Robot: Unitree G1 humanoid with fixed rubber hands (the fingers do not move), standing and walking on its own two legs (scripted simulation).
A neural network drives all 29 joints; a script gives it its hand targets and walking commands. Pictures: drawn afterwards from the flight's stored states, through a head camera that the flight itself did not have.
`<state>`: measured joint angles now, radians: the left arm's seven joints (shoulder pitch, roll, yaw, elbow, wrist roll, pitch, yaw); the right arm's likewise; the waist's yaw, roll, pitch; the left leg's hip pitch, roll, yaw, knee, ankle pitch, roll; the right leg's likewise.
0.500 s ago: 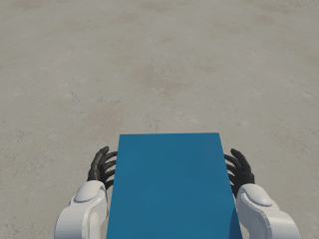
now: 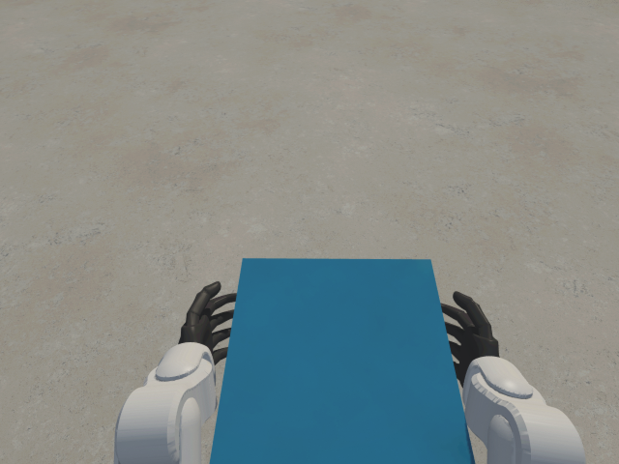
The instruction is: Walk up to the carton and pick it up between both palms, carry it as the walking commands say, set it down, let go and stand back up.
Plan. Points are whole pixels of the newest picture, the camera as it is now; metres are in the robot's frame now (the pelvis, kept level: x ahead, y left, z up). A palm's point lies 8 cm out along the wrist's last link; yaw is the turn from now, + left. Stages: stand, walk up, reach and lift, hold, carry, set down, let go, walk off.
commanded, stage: carry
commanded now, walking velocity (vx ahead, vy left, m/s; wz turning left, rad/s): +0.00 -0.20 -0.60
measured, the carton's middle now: (334, 385) +0.24 +0.00 +0.01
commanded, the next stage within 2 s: none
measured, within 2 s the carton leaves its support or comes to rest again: neither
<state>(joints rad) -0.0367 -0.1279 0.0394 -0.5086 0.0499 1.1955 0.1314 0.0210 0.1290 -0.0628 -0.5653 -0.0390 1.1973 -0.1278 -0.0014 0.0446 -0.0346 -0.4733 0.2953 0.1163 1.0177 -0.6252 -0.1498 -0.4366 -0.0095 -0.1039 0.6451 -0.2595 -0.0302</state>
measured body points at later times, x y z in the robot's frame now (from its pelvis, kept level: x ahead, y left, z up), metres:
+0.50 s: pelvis -0.04 -0.14 +0.02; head -0.03 -0.11 +0.47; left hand +0.25 -0.07 +0.11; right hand +0.15 -0.36 +0.12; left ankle -0.01 +0.00 -0.72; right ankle -0.08 -0.29 -0.65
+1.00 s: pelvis -0.12 -0.30 +0.01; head -0.14 -0.29 +0.46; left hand +0.17 -0.26 +0.10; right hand +0.04 -0.54 +0.10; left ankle -0.10 -0.19 -0.70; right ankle -0.08 -0.36 -0.72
